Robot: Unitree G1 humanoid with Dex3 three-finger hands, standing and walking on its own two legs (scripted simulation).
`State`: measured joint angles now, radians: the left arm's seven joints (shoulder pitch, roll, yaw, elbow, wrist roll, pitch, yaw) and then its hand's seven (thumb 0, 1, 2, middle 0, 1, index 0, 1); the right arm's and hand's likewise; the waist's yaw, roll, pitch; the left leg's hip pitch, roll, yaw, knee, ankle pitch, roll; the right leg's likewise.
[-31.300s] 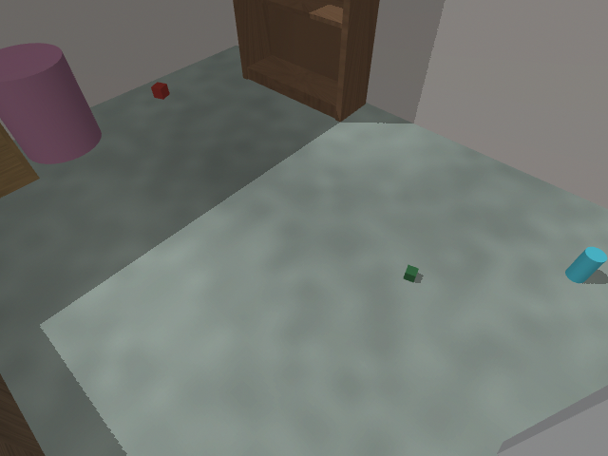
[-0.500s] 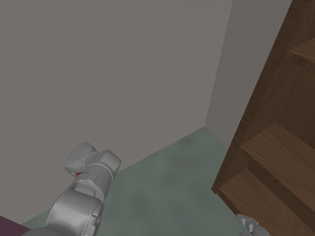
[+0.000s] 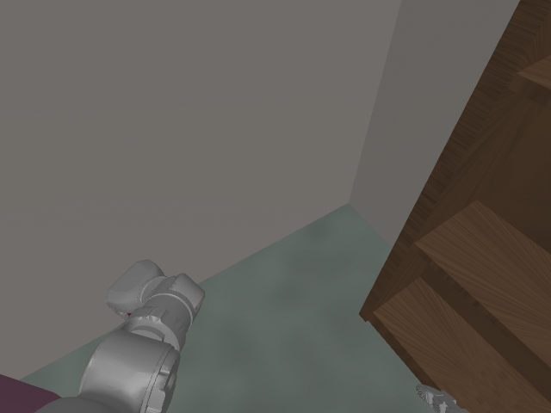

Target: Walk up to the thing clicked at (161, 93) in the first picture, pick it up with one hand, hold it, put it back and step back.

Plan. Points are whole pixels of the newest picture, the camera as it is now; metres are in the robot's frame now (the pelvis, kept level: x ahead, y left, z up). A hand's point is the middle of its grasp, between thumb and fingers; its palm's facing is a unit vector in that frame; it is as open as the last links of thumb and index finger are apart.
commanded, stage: crouch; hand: left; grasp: from above
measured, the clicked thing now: (160, 311) +0.31 +0.23 -0.12
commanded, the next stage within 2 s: lower in 1.54 s
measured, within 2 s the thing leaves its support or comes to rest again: neither
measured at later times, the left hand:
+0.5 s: hand (185, 322) +0.36 +0.24 -0.33, palm faces -0.13 -0.43 -0.90, open 9.8 cm
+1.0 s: hand (197, 328) +0.40 +0.24 -0.49, palm faces -0.19 -0.41 -0.89, open 9.8 cm
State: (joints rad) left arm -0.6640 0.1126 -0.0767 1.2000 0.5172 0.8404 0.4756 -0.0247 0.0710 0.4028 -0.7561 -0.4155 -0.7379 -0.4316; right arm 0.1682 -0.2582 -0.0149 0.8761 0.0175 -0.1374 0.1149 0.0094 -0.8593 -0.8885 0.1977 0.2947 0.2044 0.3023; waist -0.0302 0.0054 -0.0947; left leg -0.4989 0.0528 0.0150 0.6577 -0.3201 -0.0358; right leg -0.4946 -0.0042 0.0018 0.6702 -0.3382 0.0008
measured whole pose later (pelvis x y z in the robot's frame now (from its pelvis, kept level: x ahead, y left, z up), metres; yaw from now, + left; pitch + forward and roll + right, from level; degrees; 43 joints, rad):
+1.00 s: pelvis -0.09 +0.01 -0.35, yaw -5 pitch +39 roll -5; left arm -1.24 0.61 0.35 1.65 0.70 0.52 0.62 -0.03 0.05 0.38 -0.80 -0.37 -0.79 -0.37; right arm 0.17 -0.27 0.01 0.90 -0.10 -0.21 0.24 0.00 -0.91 -0.90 0.20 0.29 0.20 0.30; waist -0.28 0.05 -0.12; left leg -2.17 0.06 -0.10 2.16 -0.67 -0.03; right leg -2.13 0.03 -0.03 2.11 -0.66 0.03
